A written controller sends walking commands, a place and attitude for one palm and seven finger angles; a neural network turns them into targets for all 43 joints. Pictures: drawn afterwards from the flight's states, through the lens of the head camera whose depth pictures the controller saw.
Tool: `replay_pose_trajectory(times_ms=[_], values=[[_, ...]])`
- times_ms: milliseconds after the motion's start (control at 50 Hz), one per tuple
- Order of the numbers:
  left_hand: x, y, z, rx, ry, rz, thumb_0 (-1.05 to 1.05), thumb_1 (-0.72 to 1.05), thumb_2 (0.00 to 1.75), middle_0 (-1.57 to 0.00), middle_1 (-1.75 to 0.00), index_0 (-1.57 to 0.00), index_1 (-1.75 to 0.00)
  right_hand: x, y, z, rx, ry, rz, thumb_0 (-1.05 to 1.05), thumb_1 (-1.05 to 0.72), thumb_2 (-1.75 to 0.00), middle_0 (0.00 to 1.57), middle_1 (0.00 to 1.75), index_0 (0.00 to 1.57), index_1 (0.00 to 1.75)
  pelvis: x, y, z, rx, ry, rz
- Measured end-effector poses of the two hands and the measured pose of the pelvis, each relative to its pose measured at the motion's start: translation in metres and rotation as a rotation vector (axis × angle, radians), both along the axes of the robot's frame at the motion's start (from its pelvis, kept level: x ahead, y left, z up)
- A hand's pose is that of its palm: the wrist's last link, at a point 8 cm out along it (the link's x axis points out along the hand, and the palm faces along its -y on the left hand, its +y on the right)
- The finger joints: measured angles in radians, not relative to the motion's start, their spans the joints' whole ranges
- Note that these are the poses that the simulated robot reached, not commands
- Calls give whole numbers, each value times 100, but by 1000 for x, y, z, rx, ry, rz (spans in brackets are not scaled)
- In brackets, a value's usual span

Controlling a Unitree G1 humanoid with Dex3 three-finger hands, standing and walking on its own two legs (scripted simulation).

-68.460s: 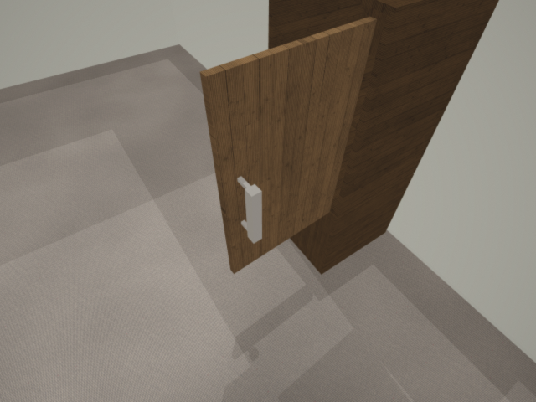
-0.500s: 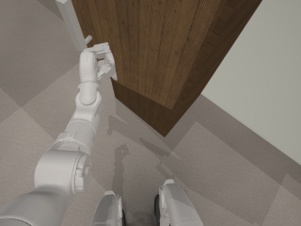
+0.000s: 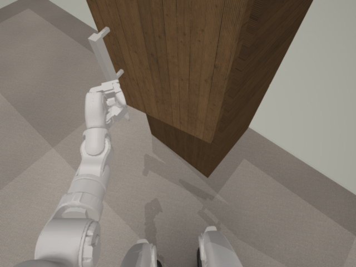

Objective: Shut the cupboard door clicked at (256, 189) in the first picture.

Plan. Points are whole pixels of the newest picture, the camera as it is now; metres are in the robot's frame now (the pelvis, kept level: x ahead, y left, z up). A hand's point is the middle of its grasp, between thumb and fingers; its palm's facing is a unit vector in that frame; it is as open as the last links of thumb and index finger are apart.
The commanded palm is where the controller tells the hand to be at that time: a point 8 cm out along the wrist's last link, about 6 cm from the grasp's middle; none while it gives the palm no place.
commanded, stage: draw the hand back to the body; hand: left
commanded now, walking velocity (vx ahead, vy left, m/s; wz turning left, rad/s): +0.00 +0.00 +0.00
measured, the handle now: (109, 58) +0.67 +0.15 +0.02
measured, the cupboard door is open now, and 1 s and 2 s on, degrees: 12 12 12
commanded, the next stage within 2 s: step back with the hand held close in 1.36 s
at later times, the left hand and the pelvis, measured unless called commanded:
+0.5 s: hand (44, 148) +0.32 +0.19 +0.15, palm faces +0.12 -0.97 -0.22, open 3.2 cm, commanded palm +0.29 +0.24 +0.17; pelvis +0.04 +0.02 +0.07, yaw +1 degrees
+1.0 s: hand out of the picture +0.23 +0.30 +0.26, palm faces +0.50 -0.75 -0.42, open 6.2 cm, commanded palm +0.18 +0.33 +0.27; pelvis +0.05 +0.03 +0.09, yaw +3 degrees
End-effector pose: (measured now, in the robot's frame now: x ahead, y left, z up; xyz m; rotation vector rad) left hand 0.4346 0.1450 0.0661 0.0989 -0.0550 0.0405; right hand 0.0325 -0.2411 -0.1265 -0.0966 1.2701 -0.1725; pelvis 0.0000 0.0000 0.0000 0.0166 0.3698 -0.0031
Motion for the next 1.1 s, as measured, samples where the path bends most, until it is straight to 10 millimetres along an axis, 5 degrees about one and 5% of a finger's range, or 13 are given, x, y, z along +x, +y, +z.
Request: replay_pose_trajectory(times_ms=[120,300,420,600,760,1020,1100], values=[[-44,25,27,-75,45,12,2,90,90,-130,-150,-130,-150,25,-6,40,-49,-93,19,1,-90,-90,20,30,20,30,7,1,31,-10,-102,14],[-77,43,58,-58,-17,-64,2,90,90,-128,-147,-128,-147,100,-15,90,-135,-349,74,1,-90,-90,20,30,20,30,14,8,47,-23,-193,24],[-116,70,74,73,86,0,2,90,89,-118,-136,-118,-136,149,10,116,-109,-464,51,1,-90,-90,20,30,20,30,27,15,65,-16,-269,17],[-158,121,125,152,57,191,2,90,89,-96,-112,-96,-112,203,62,140,-39,-571,176,1,-90,-90,20,30,20,30,43,23,82,-20,-363,44],[-194,147,147,199,58,291,2,90,89,-74,-88,-74,-89,216,80,146,-7,-598,233,1,-90,-90,20,30,20,30,51,28,89,-20,-401,48],[-257,192,216,401,-92,496,2,89,89,-39,-50,-39,-50,201,63,139,-29,-580,231,2,-90,-90,20,30,20,30,50,27,92,-21,-432,49],[-267,194,215,400,-90,530,1,90,89,-30,-40,-30,-40,195,57,136,-29,-574,227,2,-90,-90,20,30,20,30,43,25,92,-16,-439,50]])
